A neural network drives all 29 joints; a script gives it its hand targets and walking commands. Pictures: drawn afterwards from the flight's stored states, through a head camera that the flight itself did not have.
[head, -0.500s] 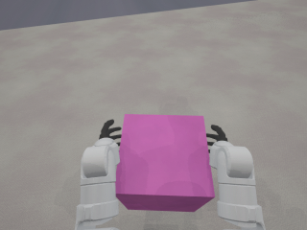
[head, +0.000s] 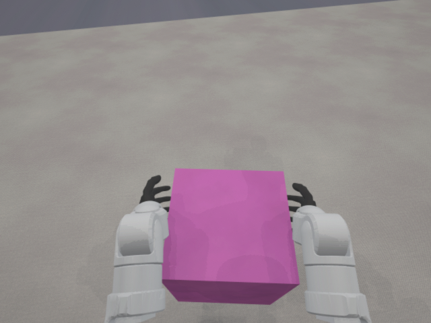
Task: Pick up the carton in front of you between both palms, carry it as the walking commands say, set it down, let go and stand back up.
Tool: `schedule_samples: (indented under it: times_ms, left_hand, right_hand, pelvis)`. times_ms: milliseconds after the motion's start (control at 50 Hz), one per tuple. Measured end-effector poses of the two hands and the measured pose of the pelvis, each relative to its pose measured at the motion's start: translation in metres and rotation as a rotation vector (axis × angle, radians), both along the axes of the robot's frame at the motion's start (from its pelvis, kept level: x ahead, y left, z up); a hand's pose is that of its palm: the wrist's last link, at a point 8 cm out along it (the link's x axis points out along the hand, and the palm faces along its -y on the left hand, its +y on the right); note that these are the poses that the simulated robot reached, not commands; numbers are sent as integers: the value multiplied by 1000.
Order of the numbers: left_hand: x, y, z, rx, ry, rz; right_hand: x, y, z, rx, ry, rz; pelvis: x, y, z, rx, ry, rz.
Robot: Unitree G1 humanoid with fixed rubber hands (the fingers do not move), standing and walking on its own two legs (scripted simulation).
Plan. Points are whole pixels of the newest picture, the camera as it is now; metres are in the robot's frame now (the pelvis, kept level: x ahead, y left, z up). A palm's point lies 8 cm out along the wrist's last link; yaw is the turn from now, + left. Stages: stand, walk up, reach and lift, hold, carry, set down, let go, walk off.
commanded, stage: carry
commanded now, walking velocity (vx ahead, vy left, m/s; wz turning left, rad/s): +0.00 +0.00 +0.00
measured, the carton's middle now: (226, 241) +0.29 +0.00 -0.03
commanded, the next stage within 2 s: hold in 1.20 s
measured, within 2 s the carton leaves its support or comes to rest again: neither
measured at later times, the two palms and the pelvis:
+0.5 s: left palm (140, 251) +0.24 +0.16 +0.05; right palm (309, 254) +0.23 -0.14 +0.03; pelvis -0.05 +0.00 +0.00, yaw +0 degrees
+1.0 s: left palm (135, 258) +0.22 +0.16 +0.05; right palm (307, 261) +0.22 -0.13 +0.04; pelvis -0.06 +0.01 +0.00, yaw +0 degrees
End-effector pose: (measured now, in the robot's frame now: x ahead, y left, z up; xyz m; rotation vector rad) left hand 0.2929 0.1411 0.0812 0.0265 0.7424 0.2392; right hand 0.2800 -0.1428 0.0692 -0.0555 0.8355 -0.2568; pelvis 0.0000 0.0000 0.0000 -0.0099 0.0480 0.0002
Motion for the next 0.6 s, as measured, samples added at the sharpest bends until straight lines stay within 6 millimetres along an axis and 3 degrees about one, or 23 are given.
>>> schedule_samples:
  times_ms: [400,600]
  left_hand:
    - [-51,12,-30,9,-66,-88]
    - [-55,16,-35,3,-112,-103]
  right_hand:
    - [-46,1,-28,9,-75,112]
    - [-50,3,-34,17,-129,137]
  pelvis:
    - [-41,2,3,8,-29,1]
    - [-56,5,3,11,-27,1]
